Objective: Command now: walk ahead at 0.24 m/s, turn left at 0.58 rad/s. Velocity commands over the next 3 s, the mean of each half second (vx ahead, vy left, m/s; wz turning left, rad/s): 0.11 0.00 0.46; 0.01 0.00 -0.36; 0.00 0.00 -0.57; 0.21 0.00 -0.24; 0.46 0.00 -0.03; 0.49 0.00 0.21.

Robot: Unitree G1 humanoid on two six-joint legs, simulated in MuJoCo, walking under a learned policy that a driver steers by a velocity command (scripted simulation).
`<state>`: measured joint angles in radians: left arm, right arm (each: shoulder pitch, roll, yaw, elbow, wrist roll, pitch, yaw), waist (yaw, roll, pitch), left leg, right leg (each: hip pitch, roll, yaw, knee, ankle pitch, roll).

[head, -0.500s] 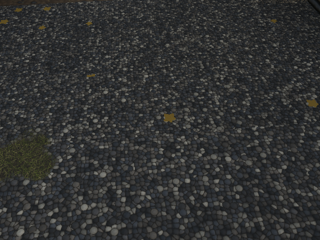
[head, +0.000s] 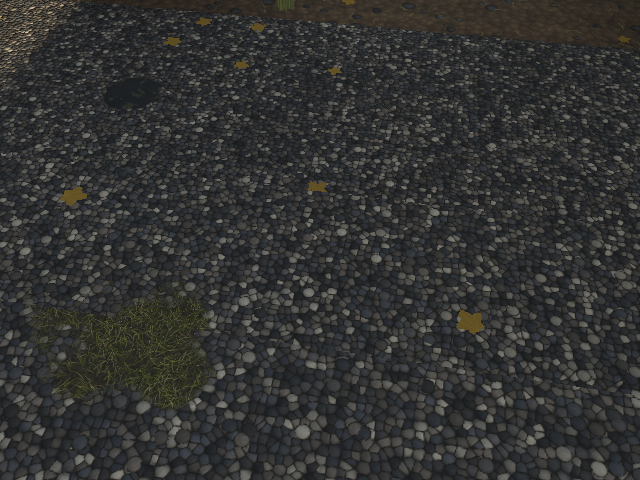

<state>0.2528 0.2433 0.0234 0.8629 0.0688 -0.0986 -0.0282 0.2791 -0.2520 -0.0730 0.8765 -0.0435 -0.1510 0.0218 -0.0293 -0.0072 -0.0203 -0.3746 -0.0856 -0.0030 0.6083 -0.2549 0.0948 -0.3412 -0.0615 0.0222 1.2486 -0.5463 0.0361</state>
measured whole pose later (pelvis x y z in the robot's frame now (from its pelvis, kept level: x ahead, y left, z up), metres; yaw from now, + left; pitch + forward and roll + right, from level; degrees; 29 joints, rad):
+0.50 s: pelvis +0.18 -0.05 -0.14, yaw +12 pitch +4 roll -1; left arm 0.27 0.20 0.02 0.84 0.05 -0.05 -0.07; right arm 0.39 -0.24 0.00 0.78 -0.04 0.00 -0.01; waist -0.02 0.04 -0.03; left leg -0.75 -0.12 -0.14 1.93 -0.76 -0.06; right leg -0.38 0.03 -0.01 0.43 -0.13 -0.03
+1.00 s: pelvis +0.14 +0.02 -0.09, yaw +0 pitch +8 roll +0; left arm 0.25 0.25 0.01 0.74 0.06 -0.08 0.01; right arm 0.31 -0.24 0.02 0.60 -0.07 -0.04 0.01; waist -0.04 0.00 -0.13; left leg -0.58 -0.03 0.10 1.22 -0.78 0.08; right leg -0.71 0.10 0.28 0.81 -0.35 0.08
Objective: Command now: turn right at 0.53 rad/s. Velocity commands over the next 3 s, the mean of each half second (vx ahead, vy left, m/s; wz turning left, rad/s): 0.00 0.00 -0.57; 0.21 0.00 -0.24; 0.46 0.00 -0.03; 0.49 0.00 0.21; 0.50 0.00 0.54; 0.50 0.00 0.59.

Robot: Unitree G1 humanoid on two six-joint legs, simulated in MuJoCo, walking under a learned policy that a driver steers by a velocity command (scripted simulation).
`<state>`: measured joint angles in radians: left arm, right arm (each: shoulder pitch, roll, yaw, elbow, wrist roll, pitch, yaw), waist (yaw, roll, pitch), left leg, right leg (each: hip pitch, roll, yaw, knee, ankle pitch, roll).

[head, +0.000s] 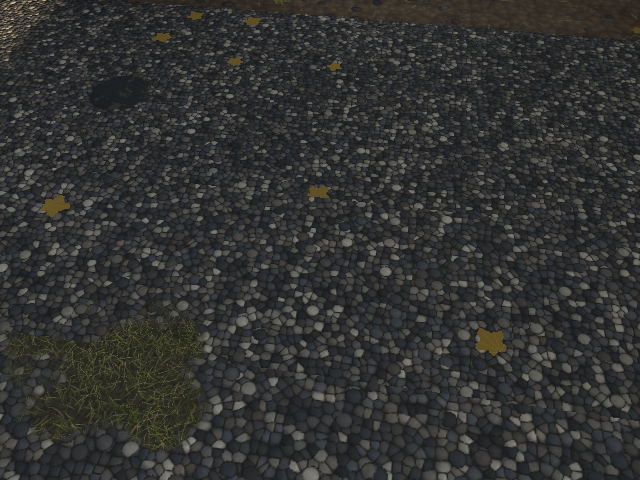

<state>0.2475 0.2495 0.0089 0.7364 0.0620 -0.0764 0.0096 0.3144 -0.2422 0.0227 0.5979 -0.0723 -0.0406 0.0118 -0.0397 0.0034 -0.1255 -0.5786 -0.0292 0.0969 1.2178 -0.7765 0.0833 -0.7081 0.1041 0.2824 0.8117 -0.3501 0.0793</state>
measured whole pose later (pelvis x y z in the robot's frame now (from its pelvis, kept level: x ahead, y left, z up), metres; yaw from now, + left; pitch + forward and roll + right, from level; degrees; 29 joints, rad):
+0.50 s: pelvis +0.04 -0.03 +0.02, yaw -16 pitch +5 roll +1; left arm 0.08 0.22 0.00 0.73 0.09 -0.02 -0.10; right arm 0.46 -0.22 0.03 0.95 -0.08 -0.10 -0.03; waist -0.11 -0.01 -0.01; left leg -0.27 0.12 0.32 1.02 -0.81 0.00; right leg -0.56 -0.07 -0.05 0.54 0.21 -0.01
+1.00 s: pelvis +0.24 -0.09 -0.05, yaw -24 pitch +1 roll -3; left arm 0.38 0.17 0.04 0.87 0.05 -0.09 -0.06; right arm 0.10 -0.24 0.00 0.85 -0.06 -0.09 0.04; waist 0.06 0.02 -0.03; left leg -0.48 0.07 0.02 0.60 -0.11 0.08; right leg -0.09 0.02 -0.03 0.42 -0.36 -0.04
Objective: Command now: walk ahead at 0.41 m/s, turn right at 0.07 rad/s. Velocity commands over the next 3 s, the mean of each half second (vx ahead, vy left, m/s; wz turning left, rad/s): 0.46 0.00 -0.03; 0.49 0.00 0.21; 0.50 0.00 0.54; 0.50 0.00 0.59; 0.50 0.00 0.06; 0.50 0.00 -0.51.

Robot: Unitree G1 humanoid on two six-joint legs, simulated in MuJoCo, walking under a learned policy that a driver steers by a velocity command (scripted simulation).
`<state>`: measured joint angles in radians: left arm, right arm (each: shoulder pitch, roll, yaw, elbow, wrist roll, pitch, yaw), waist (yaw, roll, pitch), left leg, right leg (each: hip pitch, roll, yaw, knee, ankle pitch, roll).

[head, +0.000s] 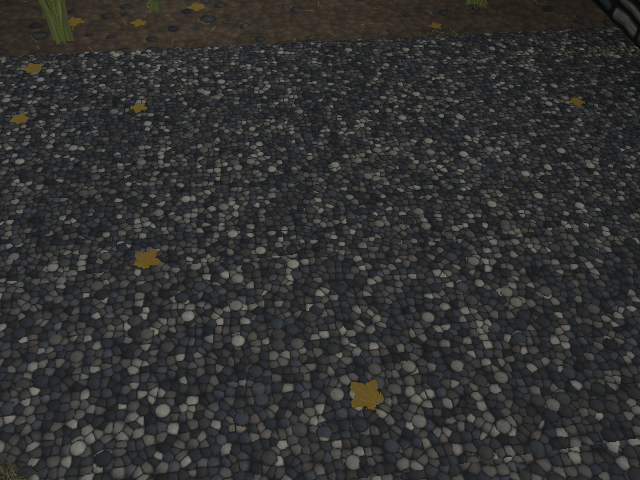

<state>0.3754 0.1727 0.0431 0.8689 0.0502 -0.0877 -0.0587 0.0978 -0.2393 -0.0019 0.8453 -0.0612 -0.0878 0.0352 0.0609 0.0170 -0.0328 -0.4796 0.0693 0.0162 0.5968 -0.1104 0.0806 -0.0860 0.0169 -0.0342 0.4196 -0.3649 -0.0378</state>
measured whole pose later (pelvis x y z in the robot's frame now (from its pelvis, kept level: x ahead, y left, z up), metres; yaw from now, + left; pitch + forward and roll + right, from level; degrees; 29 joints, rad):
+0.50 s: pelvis +0.24 +0.05 +0.01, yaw +1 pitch +1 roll -1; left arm -0.03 0.14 0.04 0.83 0.05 -0.04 -0.07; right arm 0.58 -0.12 0.01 1.12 -0.09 -0.12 0.08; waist -0.08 -0.01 0.00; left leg 0.12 -0.06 0.03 0.17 -0.31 0.08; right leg -0.65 -0.02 0.00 0.67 0.05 -0.05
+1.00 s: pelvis +0.56 +0.04 -0.05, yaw +7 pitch +1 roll -5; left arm 0.55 0.08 -0.03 1.08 0.08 -0.14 0.00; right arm 0.07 -0.17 -0.01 0.85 -0.11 -0.06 0.08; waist 0.09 0.05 -0.01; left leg -0.60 0.11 -0.02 0.53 0.42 0.09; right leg -0.06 0.06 -0.17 0.73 -0.68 -0.02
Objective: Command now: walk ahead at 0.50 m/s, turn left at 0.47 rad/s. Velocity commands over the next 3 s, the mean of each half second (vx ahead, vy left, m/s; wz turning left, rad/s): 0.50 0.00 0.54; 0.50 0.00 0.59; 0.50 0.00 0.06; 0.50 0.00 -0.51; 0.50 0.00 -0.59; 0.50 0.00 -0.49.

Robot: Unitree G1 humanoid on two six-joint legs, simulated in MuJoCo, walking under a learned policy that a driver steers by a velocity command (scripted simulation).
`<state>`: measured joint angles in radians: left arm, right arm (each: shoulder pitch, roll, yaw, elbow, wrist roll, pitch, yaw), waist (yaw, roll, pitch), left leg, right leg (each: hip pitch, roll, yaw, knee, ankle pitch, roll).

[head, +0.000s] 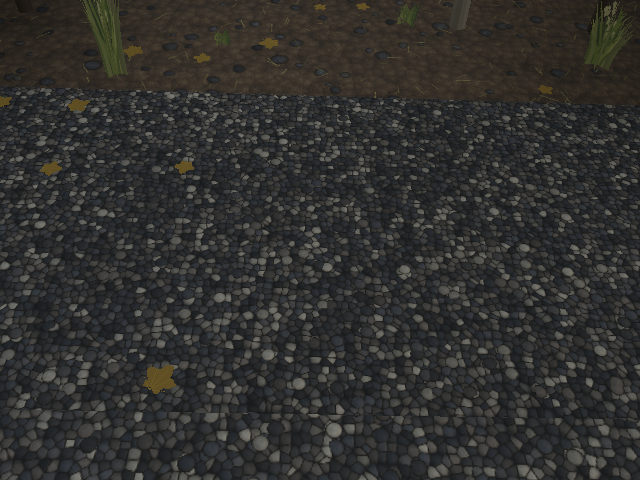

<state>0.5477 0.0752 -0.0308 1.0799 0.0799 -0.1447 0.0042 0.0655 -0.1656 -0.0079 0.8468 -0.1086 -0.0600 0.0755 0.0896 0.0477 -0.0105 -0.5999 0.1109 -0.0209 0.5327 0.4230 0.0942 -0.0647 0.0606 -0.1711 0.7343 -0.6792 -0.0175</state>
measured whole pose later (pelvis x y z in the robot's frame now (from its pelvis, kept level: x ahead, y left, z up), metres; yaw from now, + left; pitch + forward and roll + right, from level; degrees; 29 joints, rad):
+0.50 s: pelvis +0.36 +0.01 -0.10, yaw +19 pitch +0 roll +2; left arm -0.03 0.23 -0.02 0.80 0.05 -0.13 -0.01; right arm 0.44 -0.20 -0.05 0.97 -0.07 -0.10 0.11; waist -0.11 -0.05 0.00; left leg -0.11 -0.08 -0.14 0.54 -0.43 0.04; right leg -0.46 -0.05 0.02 0.54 -0.07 -0.07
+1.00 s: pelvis +0.56 +0.10 -0.09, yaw +36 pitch +0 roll -2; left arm 0.48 0.18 0.01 1.05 0.07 -0.13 0.01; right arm 0.10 -0.18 -0.04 0.81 -0.05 -0.05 0.08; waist 0.10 0.01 0.03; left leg -0.55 0.09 0.01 0.80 -0.14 0.07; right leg 0.14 -0.05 -0.31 0.23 -0.34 0.04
